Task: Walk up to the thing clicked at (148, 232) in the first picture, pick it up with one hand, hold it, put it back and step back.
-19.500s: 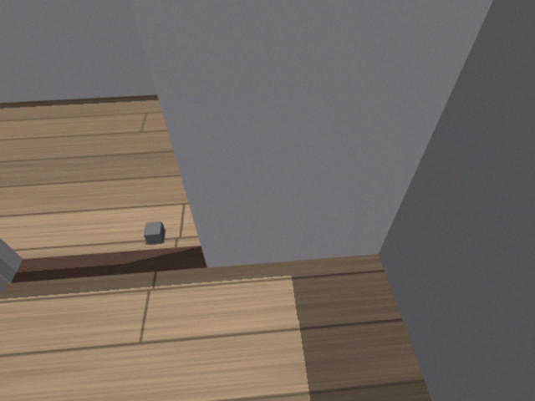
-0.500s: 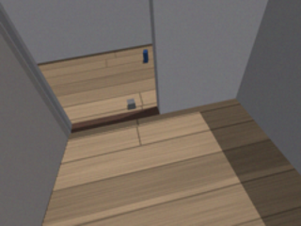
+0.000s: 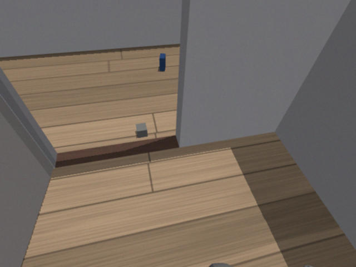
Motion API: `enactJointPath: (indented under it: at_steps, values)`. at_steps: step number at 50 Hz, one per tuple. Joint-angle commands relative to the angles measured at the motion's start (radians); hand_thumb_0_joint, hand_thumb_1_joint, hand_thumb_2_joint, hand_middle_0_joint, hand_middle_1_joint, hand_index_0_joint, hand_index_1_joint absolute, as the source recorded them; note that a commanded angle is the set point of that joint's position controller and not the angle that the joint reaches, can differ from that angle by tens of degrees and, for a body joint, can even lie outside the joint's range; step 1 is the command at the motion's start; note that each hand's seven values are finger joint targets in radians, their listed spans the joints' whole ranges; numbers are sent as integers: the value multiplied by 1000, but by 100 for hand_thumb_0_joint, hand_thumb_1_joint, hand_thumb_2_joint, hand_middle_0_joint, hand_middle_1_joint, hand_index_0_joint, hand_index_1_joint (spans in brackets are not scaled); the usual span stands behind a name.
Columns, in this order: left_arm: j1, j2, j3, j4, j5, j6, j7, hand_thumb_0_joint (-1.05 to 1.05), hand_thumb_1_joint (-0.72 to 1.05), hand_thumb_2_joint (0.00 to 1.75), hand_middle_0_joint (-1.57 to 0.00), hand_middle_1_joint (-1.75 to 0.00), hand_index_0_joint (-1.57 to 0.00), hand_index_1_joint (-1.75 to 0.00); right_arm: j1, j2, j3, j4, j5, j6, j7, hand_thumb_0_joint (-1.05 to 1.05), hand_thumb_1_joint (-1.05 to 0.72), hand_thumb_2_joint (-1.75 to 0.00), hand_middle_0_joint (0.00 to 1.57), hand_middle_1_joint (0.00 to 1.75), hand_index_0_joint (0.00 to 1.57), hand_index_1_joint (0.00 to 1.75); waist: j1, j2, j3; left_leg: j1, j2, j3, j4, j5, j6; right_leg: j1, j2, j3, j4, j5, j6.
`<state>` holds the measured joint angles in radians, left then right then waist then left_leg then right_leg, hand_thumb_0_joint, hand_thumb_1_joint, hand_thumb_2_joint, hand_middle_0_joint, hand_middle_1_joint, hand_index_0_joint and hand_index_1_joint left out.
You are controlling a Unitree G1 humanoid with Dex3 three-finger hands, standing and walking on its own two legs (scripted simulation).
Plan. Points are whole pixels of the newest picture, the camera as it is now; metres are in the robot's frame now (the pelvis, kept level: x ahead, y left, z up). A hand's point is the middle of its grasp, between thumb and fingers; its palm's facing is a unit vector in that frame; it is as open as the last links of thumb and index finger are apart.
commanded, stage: walk up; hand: left
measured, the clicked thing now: (141, 130) +1.13 +0.24 -0.73
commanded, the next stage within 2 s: none
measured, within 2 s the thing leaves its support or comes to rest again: neither
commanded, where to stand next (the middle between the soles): +0.74 +0.00 m, yaw -1 degrees
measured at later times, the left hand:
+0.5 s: hand (86, 222) +0.27 +0.25 -0.13, palm faces -0.01 -0.92 -0.39, open 7.4 cm
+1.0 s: hand (107, 138) +0.56 +0.26 -0.14, palm faces -0.12 -0.91 -0.39, open 7.4 cm
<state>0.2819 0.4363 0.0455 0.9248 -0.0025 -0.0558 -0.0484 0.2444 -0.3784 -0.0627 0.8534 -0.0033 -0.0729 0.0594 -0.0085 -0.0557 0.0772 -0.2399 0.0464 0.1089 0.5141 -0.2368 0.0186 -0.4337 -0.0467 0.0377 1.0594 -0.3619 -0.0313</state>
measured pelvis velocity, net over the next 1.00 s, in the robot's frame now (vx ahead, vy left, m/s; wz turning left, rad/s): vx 0.44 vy -0.01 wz -0.03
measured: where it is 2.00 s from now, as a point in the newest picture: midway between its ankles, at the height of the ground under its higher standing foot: (173, 189)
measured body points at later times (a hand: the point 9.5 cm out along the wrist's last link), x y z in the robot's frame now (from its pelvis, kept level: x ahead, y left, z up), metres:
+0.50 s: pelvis +0.23 -0.02 +0.00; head +0.25 -0.04 +0.45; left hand +0.27 +0.30 -0.10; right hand +0.32 -0.34 -0.12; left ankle +0.33 +0.12 -0.71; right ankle +0.23 -0.15 -0.73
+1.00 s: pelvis +0.44 -0.01 -0.01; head +0.46 -0.02 +0.44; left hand +0.56 +0.30 -0.11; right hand +0.44 -0.34 -0.13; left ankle +0.37 +0.12 -0.73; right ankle +0.56 -0.13 -0.73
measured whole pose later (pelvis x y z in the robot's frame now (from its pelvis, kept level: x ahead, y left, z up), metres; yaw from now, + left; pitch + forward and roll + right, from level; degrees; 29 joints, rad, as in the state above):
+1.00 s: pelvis +0.44 -0.01 -0.01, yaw -2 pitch -2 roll +1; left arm 0.22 0.43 0.06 0.88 0.01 -0.06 -0.07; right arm 0.39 -0.42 -0.05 0.85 0.00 -0.05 0.05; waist -0.05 0.00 0.09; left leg -0.11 0.05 0.12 0.58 -0.43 -0.01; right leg -0.42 -0.06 -0.06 0.59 -0.17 -0.04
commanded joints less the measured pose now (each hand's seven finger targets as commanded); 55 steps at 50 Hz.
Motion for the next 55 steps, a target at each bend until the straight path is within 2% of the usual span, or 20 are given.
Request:
enactJointPath:
  at_steps: [1,6,10,11,12,13,18,25,29,30,31,32,36,40,44,49,50,51,52,55]
  values:
    - [2,167,49,-77,8,-22,-17,0,90,90,-20,-30,-20,-30,34,-307,-81,-67,-7,-33,-17,0,-90,-90,20,30,20,30,-16,208,2,56,269,-195,-282,60,233,-101,-78,-24,-224,61,36]
    - [-31,156,63,-74,13,-31,-32,0,90,90,-20,-30,-20,-30,8,-301,-75,-83,-1,-28,-8,0,-90,-90,20,30,20,30,1,195,-37,12,203,-106,-202,3,172,79,-30,-101,-436,249,11]
    - [167,232,106,-21,19,-45,-8,0,90,90,-20,-30,-20,-30,21,-230,-41,-97,-4,-15,-13,0,-90,-90,20,30,20,30,127,-43,-125,-211,98,-7,263,25,97,503,-6,-72,-536,75,-34]
    - [271,325,131,-23,24,-56,11,0,90,90,-20,-30,-20,-30,44,-156,-18,-116,-1,-14,-11,0,-90,-90,20,30,20,30,158,-281,-152,-367,-37,13,585,-238,47,574,-246,336,-702,-103,-98]
    - [238,372,124,-44,9,-57,12,0,90,90,-20,-30,-20,-30,35,-229,-37,-110,1,-4,-21,0,-90,-90,20,30,20,30,137,-203,-129,-453,-55,-86,693,-318,24,526,-393,674,-838,-177,-208]
    - [161,351,117,-74,-1,-55,15,0,90,90,-20,-30,-20,-30,7,-282,-47,-91,4,0,-27,0,-90,-90,20,30,20,30,109,-83,-79,-463,5,-167,743,-270,24,454,-399,642,-826,-155,-263]
    - [34,245,87,-108,2,-58,22,0,90,90,-20,-30,-20,-30,105,-242,-45,-16,4,7,-4,0,-90,-90,20,30,20,30,22,-101,-42,-300,60,-148,488,-130,6,250,-224,162,-776,143,-196]
    - [10,278,89,-143,14,-57,10,0,90,90,-20,-30,-20,-30,-3,-223,-63,-55,-13,1,23,0,-90,-90,20,30,20,30,34,-73,-31,-134,36,-58,146,12,-8,123,-219,80,-780,-105,-178]
    - [-11,206,53,-146,24,-45,10,0,90,90,-20,-30,-20,-30,189,-280,-95,6,-19,-16,3,0,-90,-90,20,30,20,30,-97,118,-100,270,-10,-46,55,-70,25,-101,-124,-39,-421,-37,-105]
    - [20,129,31,-151,16,-46,11,0,90,90,-20,-30,-20,-30,278,-355,-115,13,-30,-25,-12,0,-90,-90,20,30,20,30,-130,358,-128,346,183,-381,-130,-336,97,-220,-16,-132,-47,26,-43]
    - [40,152,39,-144,5,-40,21,0,90,90,-20,-30,-20,-30,245,-413,-119,-25,-17,-31,-17,0,-90,-90,20,30,20,30,-103,352,-92,313,389,-807,-324,-451,199,-361,89,-72,105,-161,-21]
    - [-6,237,50,-130,13,-36,33,0,90,90,-20,-30,-20,-30,193,-410,-118,-33,11,-25,-17,0,-90,-90,20,30,20,30,-83,196,-35,189,417,-809,-310,-434,261,-335,12,37,152,-153,-28]
    - [91,218,53,-58,-2,-30,15,0,90,90,-20,-30,-20,-30,78,-298,-68,-50,5,-35,-29,0,-90,-90,20,30,20,30,4,207,-20,101,243,-327,-236,12,175,-192,-70,26,-18,37,-6]
    - [3,175,49,-91,7,-22,-4,0,90,90,-20,-30,-20,-30,106,-298,-67,-62,-5,-37,-29,0,-90,-90,20,30,20,30,-19,225,-12,111,238,-223,-227,209,218,-160,-70,-39,-182,49,24]
    - [-64,150,53,-118,10,-22,-15,0,90,90,-20,-30,-20,-30,110,-303,-67,-75,0,-30,-26,0,-90,-90,20,30,20,30,-26,205,-24,92,209,-157,-182,308,189,-48,-37,-96,-365,170,7]
    - [74,181,80,-64,12,-33,0,0,90,90,-20,-30,-20,-30,80,-257,-47,-110,7,-8,-29,0,-90,-90,20,30,20,30,65,70,-106,-83,140,-81,112,213,114,379,48,-124,-532,201,-26]
    - [176,235,105,-51,16,-41,12,0,90,90,-20,-30,-20,-30,121,-201,-26,-116,6,-11,-28,0,-90,-90,20,30,20,30,115,-113,-168,-181,62,-26,384,97,79,513,-72,52,-631,50,-58]
    - [210,324,121,-78,14,-52,25,0,90,90,-20,-30,-20,-30,160,-151,-4,-131,6,-7,-26,0,-90,-90,20,30,20,30,103,-245,-199,-377,-53,-44,597,-278,31,608,-352,518,-757,-45,-139]
    - [164,337,114,-87,0,-47,25,0,90,90,-20,-30,-20,-30,131,-262,-39,-98,3,10,-39,0,-90,-90,20,30,20,30,100,-101,-160,-401,-24,-140,682,-290,28,506,-405,631,-805,-160,-214]
    - [41,260,92,-123,-4,-48,32,0,90,90,-20,-30,-20,-30,122,-265,-39,-54,10,13,-34,0,-90,-90,20,30,20,30,47,-32,-33,-391,49,-186,629,-175,21,327,-297,349,-803,-47,-216]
